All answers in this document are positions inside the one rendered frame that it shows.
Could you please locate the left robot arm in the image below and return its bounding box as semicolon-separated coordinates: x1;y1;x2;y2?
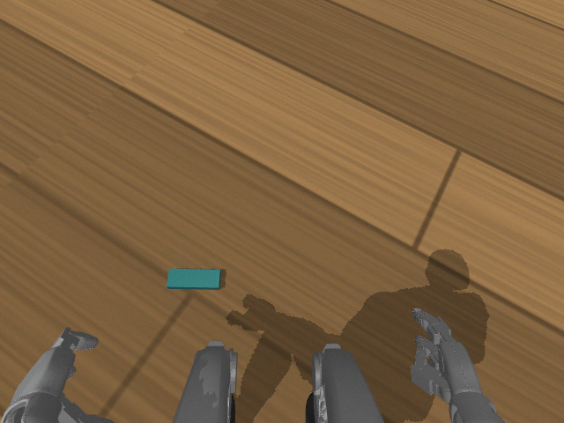
1;392;63;423

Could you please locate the right robot arm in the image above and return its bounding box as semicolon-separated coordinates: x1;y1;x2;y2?
449;392;505;423

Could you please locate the right robot hand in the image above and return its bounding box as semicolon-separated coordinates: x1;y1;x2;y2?
410;308;483;403

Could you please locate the left robot hand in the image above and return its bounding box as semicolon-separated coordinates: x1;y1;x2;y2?
11;327;114;423

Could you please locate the small box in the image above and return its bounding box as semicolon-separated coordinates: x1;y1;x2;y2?
167;269;221;290

